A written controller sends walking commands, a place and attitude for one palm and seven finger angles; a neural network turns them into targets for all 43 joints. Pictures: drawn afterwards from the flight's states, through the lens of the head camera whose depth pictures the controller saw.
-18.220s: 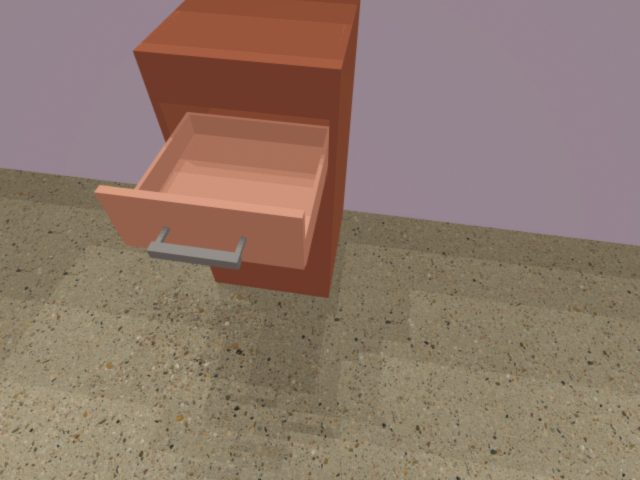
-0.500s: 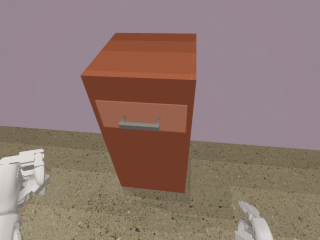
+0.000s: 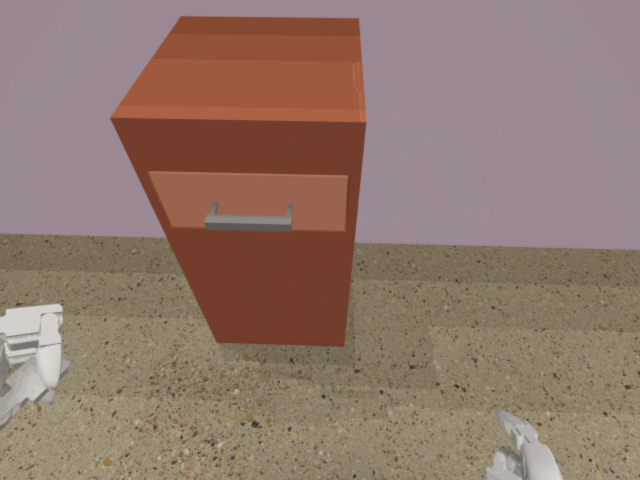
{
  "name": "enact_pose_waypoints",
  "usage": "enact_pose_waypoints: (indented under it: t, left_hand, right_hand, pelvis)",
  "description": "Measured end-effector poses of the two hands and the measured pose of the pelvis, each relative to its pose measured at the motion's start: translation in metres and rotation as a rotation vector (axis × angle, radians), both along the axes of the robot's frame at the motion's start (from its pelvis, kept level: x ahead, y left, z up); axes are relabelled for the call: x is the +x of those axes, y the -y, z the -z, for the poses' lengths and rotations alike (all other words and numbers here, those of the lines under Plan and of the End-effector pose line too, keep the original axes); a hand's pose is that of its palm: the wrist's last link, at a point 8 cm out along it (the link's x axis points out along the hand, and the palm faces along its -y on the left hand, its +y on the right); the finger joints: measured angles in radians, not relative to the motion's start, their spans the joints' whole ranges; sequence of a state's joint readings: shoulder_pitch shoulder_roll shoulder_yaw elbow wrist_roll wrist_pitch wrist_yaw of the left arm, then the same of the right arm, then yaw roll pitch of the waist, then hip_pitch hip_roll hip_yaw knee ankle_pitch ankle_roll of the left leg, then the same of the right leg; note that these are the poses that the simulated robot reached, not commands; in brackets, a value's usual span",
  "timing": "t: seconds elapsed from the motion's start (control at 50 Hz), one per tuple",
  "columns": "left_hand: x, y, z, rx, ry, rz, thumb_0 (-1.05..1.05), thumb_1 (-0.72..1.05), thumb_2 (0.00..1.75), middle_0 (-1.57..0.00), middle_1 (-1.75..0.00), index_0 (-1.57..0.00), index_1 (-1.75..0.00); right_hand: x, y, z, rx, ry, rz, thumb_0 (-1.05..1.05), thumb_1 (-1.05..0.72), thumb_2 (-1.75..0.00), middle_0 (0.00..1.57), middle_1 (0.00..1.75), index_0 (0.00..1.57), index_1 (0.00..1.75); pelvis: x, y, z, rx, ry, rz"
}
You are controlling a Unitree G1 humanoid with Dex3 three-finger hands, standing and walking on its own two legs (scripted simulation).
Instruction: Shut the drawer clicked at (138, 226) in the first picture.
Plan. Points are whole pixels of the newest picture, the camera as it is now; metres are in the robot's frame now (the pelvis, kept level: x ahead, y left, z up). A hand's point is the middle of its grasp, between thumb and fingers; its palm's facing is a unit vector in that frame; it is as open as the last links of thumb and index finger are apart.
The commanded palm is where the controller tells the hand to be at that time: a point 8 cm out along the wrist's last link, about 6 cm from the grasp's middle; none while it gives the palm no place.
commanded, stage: step back with the hand held close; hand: left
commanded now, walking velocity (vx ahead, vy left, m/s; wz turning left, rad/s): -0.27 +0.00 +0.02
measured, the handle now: (250, 215) +0.61 +0.17 -0.10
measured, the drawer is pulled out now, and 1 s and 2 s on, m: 0.00 0.00 0.00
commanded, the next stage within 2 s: stop stepping back and stand still in 1.20 s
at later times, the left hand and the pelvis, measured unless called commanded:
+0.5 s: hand out of the picture +0.14 +0.26 +0.16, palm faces +0.37 -0.79 -0.49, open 3.2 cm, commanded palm +0.07 +0.30 +0.18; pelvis -0.05 +0.01 -0.01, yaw +2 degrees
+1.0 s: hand out of the picture +0.06 +0.22 +0.17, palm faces +0.37 -0.80 -0.47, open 3.2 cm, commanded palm -0.01 +0.26 +0.18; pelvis -0.12 -0.03 +0.00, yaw +3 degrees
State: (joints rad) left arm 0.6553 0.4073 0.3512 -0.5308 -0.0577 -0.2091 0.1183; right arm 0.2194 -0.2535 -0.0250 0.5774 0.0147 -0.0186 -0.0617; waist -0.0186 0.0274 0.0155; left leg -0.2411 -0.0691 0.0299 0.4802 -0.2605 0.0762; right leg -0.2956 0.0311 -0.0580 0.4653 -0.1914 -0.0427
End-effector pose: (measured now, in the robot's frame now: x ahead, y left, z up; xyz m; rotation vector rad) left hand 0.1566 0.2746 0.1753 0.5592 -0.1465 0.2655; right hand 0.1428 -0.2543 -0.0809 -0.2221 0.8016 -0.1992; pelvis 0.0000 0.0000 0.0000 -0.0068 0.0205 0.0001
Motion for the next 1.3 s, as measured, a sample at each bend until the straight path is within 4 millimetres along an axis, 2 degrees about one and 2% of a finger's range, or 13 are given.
enact_pose_waypoints:
  t: [0.16,0.26,0.38,0.48,0.58,0.7,0.8,0.88,0.94,1.06,1.16,1.24,1.3]
  left_hand:
    - [-0.024,-0.012,-0.013,0.031,0.087,-0.02,0.01,0.89,0.9,-1.41,-1.6,-1.4,-1.6]
    - [-0.038,-0.017,-0.002,0.003,0.085,-0.045,0.01,0.89,0.9,-1.41,-1.6,-1.4,-1.6]
    - [-0.048,-0.018,0.009,-0.029,0.09,-0.028,0.01,0.89,0.9,-1.41,-1.6,-1.41,-1.6]
    - [-0.053,-0.021,-0.003,0.031,0.135,-0.012,0.01,0.89,0.9,-1.41,-1.6,-1.41,-1.6]
    - [-0.058,-0.025,-0.014,0.087,0.17,-0.012,0.01,0.89,0.9,-1.41,-1.6,-1.41,-1.6]
    - [-0.065,-0.008,0.001,0.038,0.103,0.031,0.01,0.89,0.9,-1.41,-1.6,-1.41,-1.6]
    - [-0.084,0.014,-0.002,0.051,0.094,0.065,0.01,0.89,0.9,-1.41,-1.6,-1.41,-1.6]
    - [-0.102,0.025,-0.012,0.066,0.133,0.073,0.01,0.89,0.9,-1.41,-1.6,-1.41,-1.6]
    - [-0.116,0.022,-0.015,0.038,0.151,0.035,0.01,0.88,0.9,-1.41,-1.6,-1.41,-1.6]
    - [-0.146,0.004,0.003,-0.009,0.081,-0.055,0.01,0.89,0.9,-1.41,-1.6,-1.41,-1.6]
    - [-0.174,-0.001,0.01,0.014,0.062,-0.024,0.01,0.89,0.9,-1.41,-1.6,-1.4,-1.6]
    - [-0.198,0.003,-0.009,0.055,0.102,-0.028,0.01,0.89,0.9,-1.41,-1.6,-1.41,-1.6]
    - [-0.214,0.015,-0.023,0.07,0.161,-0.026,0.01,0.89,0.9,-1.41,-1.6,-1.41,-1.6]
  right_hand:
    - [0.004,-0.018,-0.008,0.005,0.078,-0.033,0.01,-0.9,-0.9,0.21,0.3,0.2,0.3]
    - [-0.001,-0.029,-0.011,0.014,0.111,-0.057,0.01,-0.9,-0.9,0.21,0.3,0.2,0.3]
    - [-0.021,-0.031,-0.011,-0.024,0.076,-0.08,0.01,-0.9,-0.9,0.21,0.3,0.2,0.3]
    - [-0.036,-0.03,-0.009,-0.056,0.035,-0.083,0.01,-0.9,-0.9,0.21,0.3,0.2,0.3]
    - [-0.04,-0.028,-0.005,-0.051,0.018,-0.082,0.01,-0.9,-0.9,0.21,0.3,0.2,0.3]
    - [-0.041,-0.023,-0.005,-0.037,0.048,-0.106,0.01,-0.9,-0.9,0.21,0.3,0.2,0.3]
    - [-0.05,-0.013,-0.006,-0.024,0.087,-0.113,0.01,-0.9,-0.9,0.21,0.3,0.2,0.3]
    - [-0.067,0.001,-0.007,-0.014,0.07,-0.09,0.01,-0.9,-0.9,0.21,0.3,0.2,0.3]
    - [-0.086,0.011,-0.01,-0.02,0.018,-0.059,0.01,-0.9,-0.9,0.21,0.3,0.2,0.3]
    - [-0.117,0.016,-0.013,-0.071,-0.024,-0.04,0.01,-0.9,-0.9,0.21,0.3,0.2,0.3]
    - [-0.141,0.003,-0.005,-0.069,-0.013,-0.054,0.01,-0.9,-0.9,0.2,0.3,0.2,0.3]
    - [-0.161,-0.014,-0.006,-0.013,0.04,-0.096,0.01,-0.9,-0.9,0.21,0.3,0.2,0.3]
    - [-0.174,-0.021,-0.002,0.041,0.064,-0.116,0.01,-0.9,-0.9,0.21,0.3,0.2,0.3]
  pelvis:
    - [-0.019,-0.007,0.004,0.003,0.012,0.007]
    - [-0.033,-0.01,0.006,-0.005,0.013,0.006]
    - [-0.045,-0.014,0.008,-0.019,0.004,-0.003]
    - [-0.048,-0.015,0.009,-0.023,-0.001,-0.04]
    - [-0.054,-0.011,0.009,-0.018,-0.021,-0.031]
    - [-0.073,-0.002,0.01,0.0,-0.014,-0.014]
    - [-0.091,0.012,0.012,-0.006,-0.015,-0.003]
    - [-0.107,0.023,0.011,-0.014,-0.021,-0.026]
    - [-0.115,0.026,0.004,0.008,-0.04,-0.045]
    - [-0.139,0.02,0.001,0.018,-0.069,-0.065]
    - [-0.171,0.014,0.007,0.028,-0.051,-0.082]
    - [-0.185,0.02,0.004,0.012,-0.046,-0.061]
    - [-0.198,0.027,0.005,0.005,-0.04,-0.034]
